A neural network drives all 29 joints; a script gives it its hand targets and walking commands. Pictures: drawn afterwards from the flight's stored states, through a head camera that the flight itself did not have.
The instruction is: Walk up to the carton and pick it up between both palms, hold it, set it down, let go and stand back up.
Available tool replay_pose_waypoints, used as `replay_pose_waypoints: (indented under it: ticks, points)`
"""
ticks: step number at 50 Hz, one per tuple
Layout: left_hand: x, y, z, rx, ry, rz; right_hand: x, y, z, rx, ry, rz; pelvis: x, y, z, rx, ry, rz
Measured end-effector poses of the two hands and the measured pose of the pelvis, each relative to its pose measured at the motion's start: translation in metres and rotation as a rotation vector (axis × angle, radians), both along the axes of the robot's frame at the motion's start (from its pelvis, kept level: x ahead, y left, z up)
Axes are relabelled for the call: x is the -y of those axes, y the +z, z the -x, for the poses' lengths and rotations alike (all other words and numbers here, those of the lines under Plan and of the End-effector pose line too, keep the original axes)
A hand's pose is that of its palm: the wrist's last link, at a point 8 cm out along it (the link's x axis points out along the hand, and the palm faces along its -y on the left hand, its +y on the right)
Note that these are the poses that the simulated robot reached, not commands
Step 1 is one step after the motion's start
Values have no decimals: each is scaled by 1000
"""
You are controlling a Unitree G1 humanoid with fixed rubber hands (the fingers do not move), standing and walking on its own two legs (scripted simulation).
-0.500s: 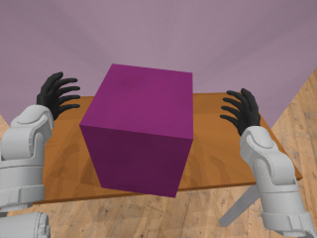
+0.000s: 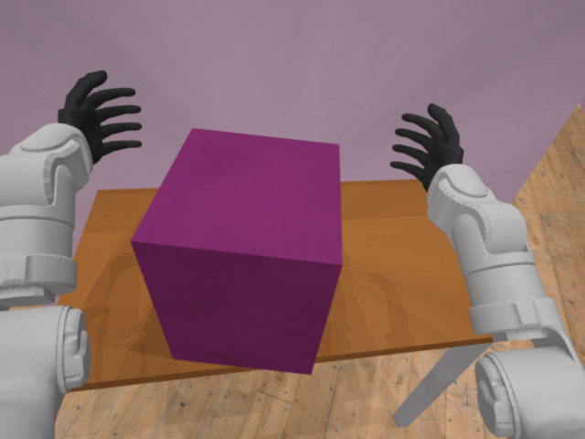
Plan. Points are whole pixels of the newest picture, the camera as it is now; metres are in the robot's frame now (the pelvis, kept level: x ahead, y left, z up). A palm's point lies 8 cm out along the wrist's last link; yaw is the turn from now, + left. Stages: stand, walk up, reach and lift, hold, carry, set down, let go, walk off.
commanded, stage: reach and lift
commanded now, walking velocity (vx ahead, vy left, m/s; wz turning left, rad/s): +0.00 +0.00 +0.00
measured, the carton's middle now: (253, 255) +0.41 +0.03 +0.04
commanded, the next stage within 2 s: none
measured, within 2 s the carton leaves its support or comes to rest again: neither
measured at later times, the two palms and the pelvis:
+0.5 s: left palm (105, 191) +0.42 +0.22 +0.16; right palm (409, 224) +0.36 -0.18 +0.14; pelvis -0.02 +0.01 +0.00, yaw +0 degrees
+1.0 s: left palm (126, 220) +0.43 +0.21 +0.11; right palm (391, 243) +0.37 -0.17 +0.09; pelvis -0.02 +0.01 -0.01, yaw +0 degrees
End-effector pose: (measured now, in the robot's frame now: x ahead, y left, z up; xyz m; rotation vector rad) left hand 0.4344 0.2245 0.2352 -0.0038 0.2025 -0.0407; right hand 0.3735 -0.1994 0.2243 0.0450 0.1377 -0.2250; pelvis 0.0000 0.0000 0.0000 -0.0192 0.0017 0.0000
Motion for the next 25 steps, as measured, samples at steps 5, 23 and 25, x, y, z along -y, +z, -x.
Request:
replay_pose_waypoints:
  ticks: [5,23,25]
  points:
    - [4,13,-10,8,-4,2,-2,13,-10,-1,-2,5,0,0,1,-12,2,1]
    - [9,-63,7,-88,-44,-56,-20,-68,10,-134,-48,-50,-10,-1,17,39,-2,7]
    - [7,-74,10,-89,-23,-49,-20,-82,14,-139,-60,-50,-11,-2,22,21,-2,9]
